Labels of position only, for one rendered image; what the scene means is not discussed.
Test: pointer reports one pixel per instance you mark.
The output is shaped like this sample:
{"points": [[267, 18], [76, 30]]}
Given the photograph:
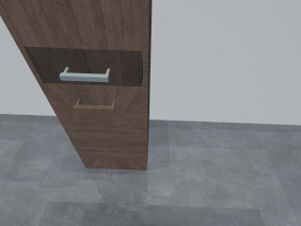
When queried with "drawer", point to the drawer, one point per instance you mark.
{"points": [[126, 67]]}

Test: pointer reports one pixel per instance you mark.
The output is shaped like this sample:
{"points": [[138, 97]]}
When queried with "cabinet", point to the cabinet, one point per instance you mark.
{"points": [[104, 140]]}

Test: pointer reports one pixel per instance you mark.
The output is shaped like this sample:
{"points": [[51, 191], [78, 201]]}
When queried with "handle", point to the handle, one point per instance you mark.
{"points": [[85, 77], [94, 108]]}

